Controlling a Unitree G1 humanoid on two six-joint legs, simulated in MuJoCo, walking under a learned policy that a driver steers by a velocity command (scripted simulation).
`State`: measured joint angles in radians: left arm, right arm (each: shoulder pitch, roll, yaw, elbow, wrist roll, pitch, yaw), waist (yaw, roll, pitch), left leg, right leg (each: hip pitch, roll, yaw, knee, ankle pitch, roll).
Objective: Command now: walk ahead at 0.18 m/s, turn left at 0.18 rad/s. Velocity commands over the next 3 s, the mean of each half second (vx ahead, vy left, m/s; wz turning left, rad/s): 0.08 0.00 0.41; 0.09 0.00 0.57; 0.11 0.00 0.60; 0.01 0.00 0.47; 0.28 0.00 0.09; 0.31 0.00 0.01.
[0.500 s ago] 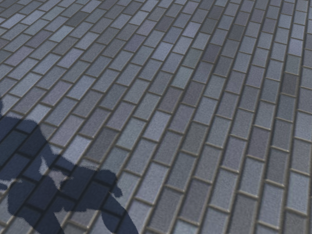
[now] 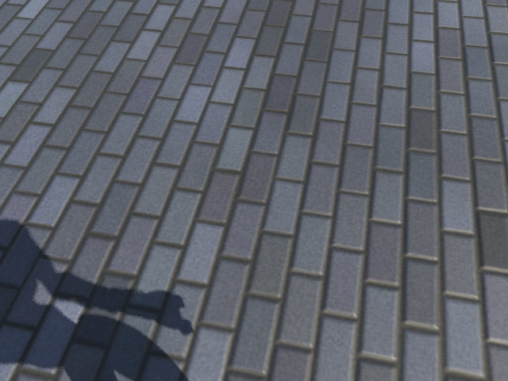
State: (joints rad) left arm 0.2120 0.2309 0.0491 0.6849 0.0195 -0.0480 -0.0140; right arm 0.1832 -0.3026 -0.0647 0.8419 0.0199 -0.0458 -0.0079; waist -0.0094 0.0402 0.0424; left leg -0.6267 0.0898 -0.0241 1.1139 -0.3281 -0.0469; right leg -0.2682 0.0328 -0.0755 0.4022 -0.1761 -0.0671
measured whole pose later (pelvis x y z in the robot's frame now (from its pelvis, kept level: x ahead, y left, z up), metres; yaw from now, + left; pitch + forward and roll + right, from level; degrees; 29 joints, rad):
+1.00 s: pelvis +0.13 +0.02 +0.00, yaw +34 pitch +3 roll +1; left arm 0.26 0.25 0.07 0.71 0.00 -0.02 0.05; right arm 0.20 -0.31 -0.10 0.64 0.02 0.04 0.00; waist 0.04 0.02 -0.02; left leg -0.53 0.03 -0.02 0.96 -0.33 -0.06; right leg -0.20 -0.06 -0.08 0.38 -0.23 0.01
